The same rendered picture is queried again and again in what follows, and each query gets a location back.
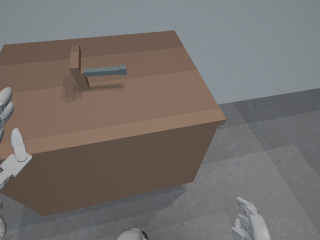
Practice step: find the left robot thigh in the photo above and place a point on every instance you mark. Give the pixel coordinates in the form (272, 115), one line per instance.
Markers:
(131, 235)

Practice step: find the tap lever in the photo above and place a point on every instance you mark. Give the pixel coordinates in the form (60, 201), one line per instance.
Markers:
(104, 71)

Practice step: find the left robot hand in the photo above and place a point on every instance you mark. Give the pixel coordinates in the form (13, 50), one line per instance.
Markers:
(14, 164)

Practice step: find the counter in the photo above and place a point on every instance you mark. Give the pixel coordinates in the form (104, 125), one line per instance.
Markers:
(98, 139)

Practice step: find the right robot hand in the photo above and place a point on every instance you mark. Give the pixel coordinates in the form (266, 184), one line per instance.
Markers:
(255, 226)

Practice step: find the left robot shin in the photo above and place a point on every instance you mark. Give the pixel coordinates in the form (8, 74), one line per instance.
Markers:
(134, 229)

